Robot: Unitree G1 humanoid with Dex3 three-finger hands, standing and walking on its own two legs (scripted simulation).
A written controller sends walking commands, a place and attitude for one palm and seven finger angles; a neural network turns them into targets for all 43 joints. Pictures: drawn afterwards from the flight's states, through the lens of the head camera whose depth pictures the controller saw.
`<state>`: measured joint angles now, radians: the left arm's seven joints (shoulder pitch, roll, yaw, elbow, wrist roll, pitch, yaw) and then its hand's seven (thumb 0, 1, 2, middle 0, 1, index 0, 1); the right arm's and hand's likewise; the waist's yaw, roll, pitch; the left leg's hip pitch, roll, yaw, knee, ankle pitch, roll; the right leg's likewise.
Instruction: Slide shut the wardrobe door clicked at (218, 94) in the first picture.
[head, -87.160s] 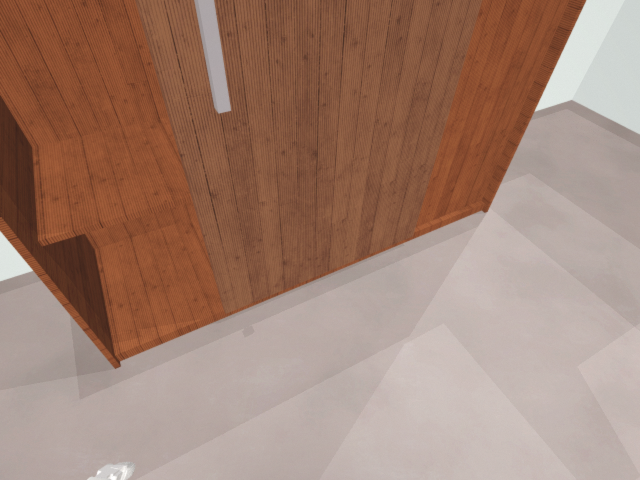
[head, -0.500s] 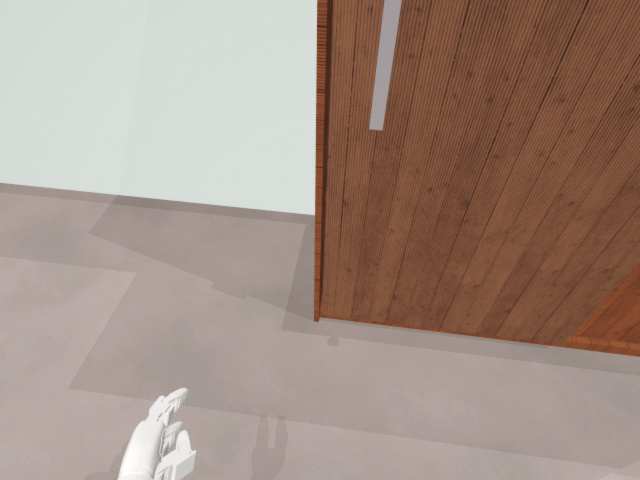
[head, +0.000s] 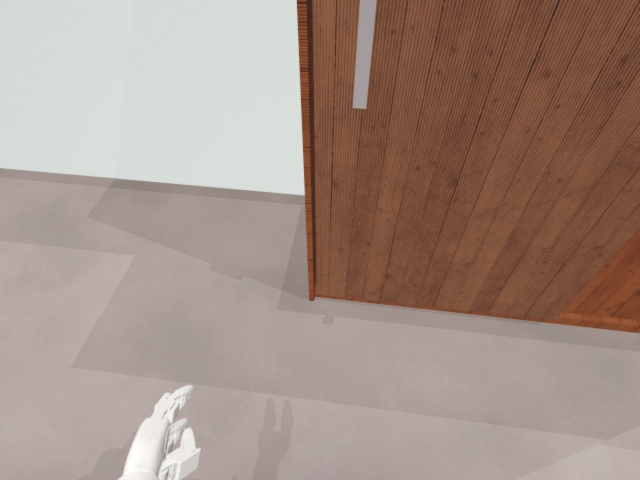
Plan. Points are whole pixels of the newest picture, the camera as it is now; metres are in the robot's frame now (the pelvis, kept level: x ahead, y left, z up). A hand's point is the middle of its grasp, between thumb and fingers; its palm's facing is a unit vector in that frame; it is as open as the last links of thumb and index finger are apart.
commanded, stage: stop stepping back and stand still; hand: right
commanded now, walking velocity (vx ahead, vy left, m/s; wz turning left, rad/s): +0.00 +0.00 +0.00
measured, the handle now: (365, 37) +0.80 -0.05 +0.19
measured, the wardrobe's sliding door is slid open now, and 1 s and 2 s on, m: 0.01 0.01 0.01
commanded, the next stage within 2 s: let the arm hang, fingers relaxed in 0.12 s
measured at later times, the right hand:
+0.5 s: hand out of the picture +0.08 -0.19 -0.16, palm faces -0.06 +0.97 -0.24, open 7.4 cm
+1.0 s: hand out of the picture +0.05 -0.28 -0.14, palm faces +0.06 +0.92 -0.38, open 7.4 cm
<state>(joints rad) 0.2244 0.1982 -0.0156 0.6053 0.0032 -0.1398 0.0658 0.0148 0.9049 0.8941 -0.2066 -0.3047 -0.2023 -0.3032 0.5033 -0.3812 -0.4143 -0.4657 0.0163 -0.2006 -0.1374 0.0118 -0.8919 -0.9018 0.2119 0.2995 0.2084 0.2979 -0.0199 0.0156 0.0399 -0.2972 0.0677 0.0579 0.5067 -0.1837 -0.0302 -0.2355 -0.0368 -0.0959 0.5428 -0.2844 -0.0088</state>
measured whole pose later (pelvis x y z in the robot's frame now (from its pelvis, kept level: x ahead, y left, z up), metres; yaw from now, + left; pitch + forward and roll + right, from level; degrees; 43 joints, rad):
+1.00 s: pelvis +0.00 +0.00 +0.00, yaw -4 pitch -1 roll +0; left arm 0.18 0.32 0.02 1.07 0.03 0.01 -0.01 0.01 0.91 0.89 -0.20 -0.30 -0.20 -0.30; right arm 0.12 -0.37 -0.04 1.09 -0.02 0.01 0.01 0.00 -0.91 -0.90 0.20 0.30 0.20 0.30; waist 0.00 -0.02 0.05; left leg -0.28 0.06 0.05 0.44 -0.16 -0.01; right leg -0.24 0.00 -0.04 0.48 -0.23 -0.02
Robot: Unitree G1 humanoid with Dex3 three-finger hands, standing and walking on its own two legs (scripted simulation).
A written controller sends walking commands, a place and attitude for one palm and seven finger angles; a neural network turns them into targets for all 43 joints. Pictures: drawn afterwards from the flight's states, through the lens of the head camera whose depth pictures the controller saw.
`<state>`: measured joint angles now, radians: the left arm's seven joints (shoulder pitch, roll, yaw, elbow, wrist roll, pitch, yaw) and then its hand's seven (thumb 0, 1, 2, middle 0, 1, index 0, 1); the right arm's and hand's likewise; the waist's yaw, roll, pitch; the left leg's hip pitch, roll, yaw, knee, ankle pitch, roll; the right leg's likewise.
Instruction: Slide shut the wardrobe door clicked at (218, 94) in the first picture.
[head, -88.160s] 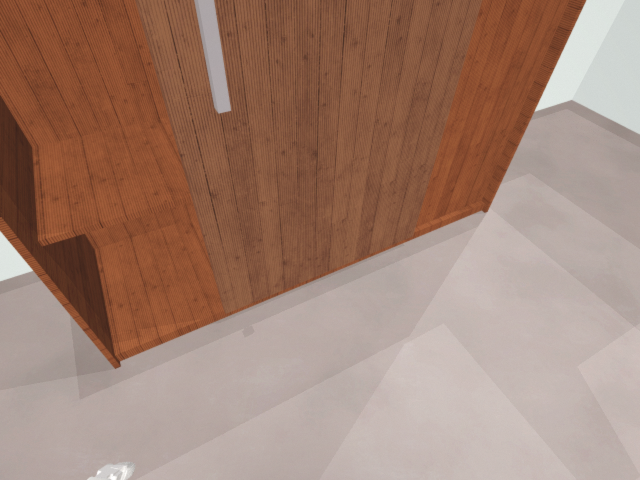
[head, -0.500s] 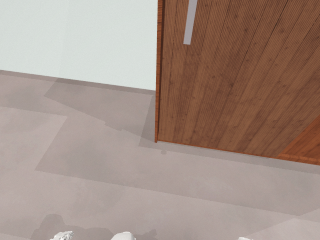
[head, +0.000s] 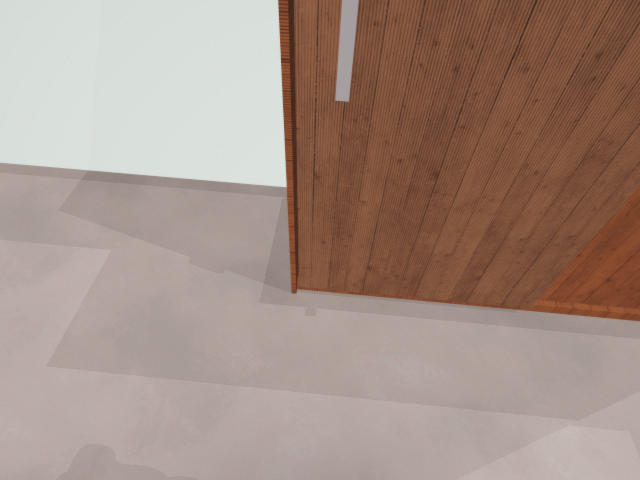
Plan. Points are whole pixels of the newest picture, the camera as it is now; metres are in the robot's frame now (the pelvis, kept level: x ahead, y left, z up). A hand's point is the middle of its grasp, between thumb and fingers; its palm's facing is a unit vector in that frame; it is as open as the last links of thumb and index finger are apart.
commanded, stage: let the arm hang, fingers relaxed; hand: right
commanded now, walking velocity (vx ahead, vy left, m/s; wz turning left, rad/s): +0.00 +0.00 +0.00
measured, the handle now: (348, 29) +0.81 +0.00 +0.19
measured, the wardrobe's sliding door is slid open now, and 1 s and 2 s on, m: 0.01 0.01 0.01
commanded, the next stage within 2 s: look to check the result in 0.32 s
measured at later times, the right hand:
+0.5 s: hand out of the picture +0.14 -0.22 -0.15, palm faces -0.03 +0.95 -0.32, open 7.4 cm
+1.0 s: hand out of the picture +0.15 -0.21 -0.14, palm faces -0.04 +0.94 -0.34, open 7.4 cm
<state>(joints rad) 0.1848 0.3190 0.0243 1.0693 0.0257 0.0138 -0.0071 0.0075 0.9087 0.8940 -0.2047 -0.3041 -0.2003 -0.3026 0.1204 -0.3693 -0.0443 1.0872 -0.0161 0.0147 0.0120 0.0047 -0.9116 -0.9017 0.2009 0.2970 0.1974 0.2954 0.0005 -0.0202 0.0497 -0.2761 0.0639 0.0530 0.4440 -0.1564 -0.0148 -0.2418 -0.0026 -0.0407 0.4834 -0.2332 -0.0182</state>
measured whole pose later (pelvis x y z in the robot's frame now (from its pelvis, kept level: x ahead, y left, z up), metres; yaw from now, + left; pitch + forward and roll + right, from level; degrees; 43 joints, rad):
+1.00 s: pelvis +0.05 +0.03 +0.01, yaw +1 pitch -1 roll +0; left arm 0.11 0.34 0.00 1.12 0.02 0.01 0.00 0.01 0.91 0.89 -0.20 -0.30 -0.20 -0.30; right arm 0.08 -0.32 -0.01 1.12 -0.01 -0.01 0.00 0.00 -0.91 -0.90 0.20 0.30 0.20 0.30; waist 0.01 -0.03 0.06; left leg -0.13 0.01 0.06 0.33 -0.18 0.00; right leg -0.06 -0.05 -0.04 0.31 -0.23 0.03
